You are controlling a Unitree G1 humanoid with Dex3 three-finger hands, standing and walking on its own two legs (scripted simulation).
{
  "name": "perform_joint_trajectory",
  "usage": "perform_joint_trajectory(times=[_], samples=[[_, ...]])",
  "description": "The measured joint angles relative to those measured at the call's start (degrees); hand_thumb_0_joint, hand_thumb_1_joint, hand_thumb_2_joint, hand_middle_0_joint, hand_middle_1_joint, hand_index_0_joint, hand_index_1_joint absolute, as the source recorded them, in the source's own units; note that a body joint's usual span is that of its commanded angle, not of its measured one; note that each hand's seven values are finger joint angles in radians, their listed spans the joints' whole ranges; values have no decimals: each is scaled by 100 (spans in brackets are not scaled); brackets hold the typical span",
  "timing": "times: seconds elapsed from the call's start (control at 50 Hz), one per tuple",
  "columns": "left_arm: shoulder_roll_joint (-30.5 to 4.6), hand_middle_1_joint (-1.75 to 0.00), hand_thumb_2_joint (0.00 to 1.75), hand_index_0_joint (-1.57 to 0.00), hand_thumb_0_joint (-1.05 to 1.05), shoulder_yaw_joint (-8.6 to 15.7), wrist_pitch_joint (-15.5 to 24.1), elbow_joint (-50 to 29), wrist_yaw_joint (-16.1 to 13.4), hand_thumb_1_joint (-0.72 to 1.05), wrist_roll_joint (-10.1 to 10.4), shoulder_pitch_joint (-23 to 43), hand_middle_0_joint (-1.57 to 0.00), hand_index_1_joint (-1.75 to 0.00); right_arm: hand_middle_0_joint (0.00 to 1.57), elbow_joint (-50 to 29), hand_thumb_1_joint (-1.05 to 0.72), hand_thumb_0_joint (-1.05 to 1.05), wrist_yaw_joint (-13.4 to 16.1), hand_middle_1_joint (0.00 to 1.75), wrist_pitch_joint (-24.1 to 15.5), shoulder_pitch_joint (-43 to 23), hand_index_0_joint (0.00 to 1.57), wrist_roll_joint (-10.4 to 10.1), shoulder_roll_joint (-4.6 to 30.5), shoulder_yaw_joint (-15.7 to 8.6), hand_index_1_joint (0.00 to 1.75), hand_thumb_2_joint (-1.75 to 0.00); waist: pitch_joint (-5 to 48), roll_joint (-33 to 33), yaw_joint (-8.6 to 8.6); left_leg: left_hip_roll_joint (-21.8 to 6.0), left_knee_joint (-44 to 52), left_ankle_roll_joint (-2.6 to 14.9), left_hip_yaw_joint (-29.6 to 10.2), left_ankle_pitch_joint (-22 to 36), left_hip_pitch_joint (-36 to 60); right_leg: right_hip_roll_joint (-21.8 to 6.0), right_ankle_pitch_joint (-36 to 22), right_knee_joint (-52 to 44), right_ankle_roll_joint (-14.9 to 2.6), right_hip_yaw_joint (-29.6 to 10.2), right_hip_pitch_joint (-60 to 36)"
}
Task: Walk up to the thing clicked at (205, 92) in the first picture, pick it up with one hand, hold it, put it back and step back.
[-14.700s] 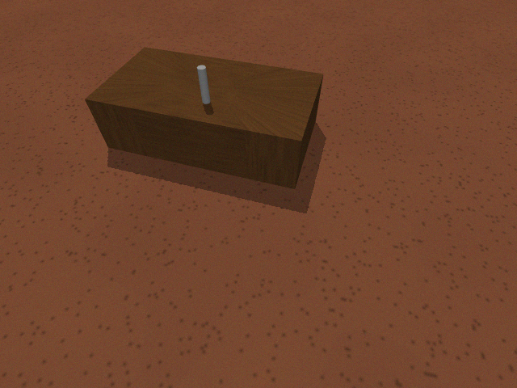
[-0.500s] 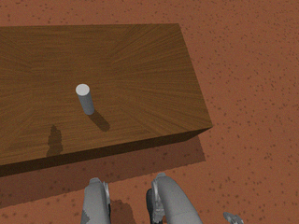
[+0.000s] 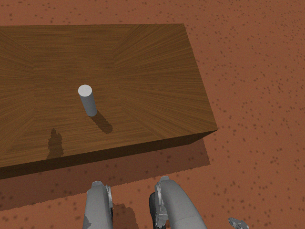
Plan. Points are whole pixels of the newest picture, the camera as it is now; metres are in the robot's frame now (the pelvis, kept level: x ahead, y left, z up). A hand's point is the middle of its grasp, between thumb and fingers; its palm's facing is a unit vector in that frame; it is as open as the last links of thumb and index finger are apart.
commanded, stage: go down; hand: left
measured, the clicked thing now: (88, 102) +0.52 +0.14 -0.23
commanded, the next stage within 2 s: approach in 1.98 s
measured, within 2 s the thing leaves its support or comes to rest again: neither
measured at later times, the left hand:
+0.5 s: hand out of the picture +0.49 +0.33 +0.08, palm faces +0.02 -1.00 +0.00, open 17.3 cm
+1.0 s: hand out of the picture +0.49 +0.33 +0.08, palm faces +0.02 -1.00 +0.01, open 17.3 cm
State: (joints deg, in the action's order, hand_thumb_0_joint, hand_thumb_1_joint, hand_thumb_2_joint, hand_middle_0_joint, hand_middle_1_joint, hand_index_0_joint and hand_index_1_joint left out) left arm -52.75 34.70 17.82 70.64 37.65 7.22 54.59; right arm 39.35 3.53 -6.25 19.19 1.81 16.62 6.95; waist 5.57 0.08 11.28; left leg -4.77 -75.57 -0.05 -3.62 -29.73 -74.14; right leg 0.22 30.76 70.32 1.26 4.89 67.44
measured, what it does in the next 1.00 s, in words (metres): stands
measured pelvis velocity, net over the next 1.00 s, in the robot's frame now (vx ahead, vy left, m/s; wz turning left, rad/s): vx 0.00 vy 0.00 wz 0.00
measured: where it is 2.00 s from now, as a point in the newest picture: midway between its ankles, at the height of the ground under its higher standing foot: (133, 224)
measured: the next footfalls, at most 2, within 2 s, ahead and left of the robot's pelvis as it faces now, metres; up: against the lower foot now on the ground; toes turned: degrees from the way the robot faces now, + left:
none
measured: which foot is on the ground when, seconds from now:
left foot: down 0.00-1.00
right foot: down 0.00-1.00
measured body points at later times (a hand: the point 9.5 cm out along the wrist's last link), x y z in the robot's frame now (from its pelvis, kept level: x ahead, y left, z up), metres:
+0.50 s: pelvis +0.00 +0.00 +0.00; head +0.18 +0.05 +0.41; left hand +0.49 +0.39 +0.09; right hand +0.03 -0.27 -0.09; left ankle +0.04 +0.11 -0.61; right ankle +0.02 -0.14 -0.61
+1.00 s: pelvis +0.00 +0.00 +0.01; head +0.18 +0.06 +0.42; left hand +0.48 +0.39 +0.08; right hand +0.03 -0.27 -0.09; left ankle +0.04 +0.11 -0.61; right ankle +0.02 -0.14 -0.61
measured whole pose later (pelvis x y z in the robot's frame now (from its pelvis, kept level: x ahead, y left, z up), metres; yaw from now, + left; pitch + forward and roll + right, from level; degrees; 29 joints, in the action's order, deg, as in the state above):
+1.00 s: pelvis +0.00 +0.00 +0.01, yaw +0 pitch +27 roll -6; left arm -50.1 34.0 17.9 69.2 36.2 7.8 53.0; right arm 39.5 3.2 -5.9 18.9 1.8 16.5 6.4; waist 5.7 0.1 10.5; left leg -4.5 -74.4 0.2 -3.2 -29.6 -72.4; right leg 0.1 30.4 69.0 1.5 4.4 65.8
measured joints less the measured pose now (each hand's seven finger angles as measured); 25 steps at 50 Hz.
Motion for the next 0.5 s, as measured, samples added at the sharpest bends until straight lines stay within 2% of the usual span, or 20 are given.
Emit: perform_joint_trajectory(times=[0.24,0.4,0.5], samples=[[-5,-1,2,-5,-1,-2,-38,15,-24,-46,-22,-19,-5,-1,20,-30,-88,0,-10,30,0,6,20,3,8,-9,30,-89,16,-19,13,-7,23,3,4,-7,30,10,-6,-39,6,-7,-31],[89,-2,2,-5,-1,-35,-50,-64,-62,-48,43,-44,-5,-2,20,-2,-88,0,-17,30,19,21,20,-8,-15,-20,30,-89,16,-13,-28,6,38,3,23,-3,57,-3,0,-31,7,-26,-44],[105,-1,1,-5,-1,-3,-54,-66,-102,-48,-13,-37,-5,-1,20,-15,-88,0,-24,30,22,11,20,-3,-19,-18,30,-89,16,-15,-14,-2,46,2,18,3,70,7,-10,-44,4,-23,-58]])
